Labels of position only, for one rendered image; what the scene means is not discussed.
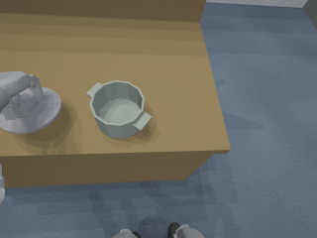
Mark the lid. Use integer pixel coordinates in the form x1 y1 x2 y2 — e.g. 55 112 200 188
0 87 62 134

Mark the right robot foot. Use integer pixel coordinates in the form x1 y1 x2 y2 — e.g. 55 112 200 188
167 222 180 238

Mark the robot left hand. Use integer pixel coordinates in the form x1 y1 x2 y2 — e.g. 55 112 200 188
0 71 44 120

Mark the knob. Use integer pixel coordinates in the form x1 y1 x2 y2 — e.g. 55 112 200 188
14 93 39 113

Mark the robot right thigh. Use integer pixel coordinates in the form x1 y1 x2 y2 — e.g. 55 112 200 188
172 227 205 238

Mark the pot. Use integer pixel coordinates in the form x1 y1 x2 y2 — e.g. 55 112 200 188
86 80 153 139

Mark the table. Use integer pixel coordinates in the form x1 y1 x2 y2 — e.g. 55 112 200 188
0 0 231 188

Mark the robot left forearm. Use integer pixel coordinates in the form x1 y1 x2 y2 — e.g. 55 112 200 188
0 86 10 114

